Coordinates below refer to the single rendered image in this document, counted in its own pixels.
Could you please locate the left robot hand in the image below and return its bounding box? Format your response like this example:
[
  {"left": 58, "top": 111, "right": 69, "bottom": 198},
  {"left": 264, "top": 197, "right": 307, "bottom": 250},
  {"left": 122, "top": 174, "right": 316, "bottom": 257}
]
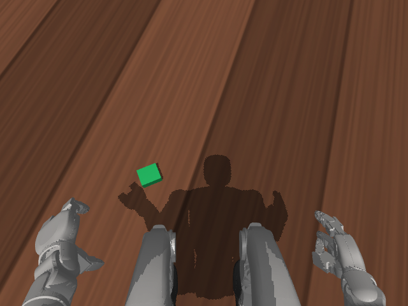
[{"left": 35, "top": 197, "right": 105, "bottom": 274}]

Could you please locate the left robot arm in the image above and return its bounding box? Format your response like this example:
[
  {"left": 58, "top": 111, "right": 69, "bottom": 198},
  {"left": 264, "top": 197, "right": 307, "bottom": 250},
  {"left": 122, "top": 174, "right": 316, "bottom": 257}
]
[{"left": 22, "top": 242, "right": 80, "bottom": 306}]

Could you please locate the small box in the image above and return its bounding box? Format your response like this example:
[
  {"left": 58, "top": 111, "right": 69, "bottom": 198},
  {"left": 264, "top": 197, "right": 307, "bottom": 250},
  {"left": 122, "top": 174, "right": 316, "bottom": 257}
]
[{"left": 137, "top": 163, "right": 162, "bottom": 188}]

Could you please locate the right robot arm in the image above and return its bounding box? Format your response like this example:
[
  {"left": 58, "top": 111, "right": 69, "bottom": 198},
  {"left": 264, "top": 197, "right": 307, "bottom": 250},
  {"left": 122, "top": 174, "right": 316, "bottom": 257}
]
[{"left": 341, "top": 270, "right": 386, "bottom": 306}]

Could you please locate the right robot hand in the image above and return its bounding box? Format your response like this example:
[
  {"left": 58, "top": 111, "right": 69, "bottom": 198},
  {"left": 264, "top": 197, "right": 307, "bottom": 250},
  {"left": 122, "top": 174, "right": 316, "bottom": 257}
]
[{"left": 312, "top": 210, "right": 367, "bottom": 279}]

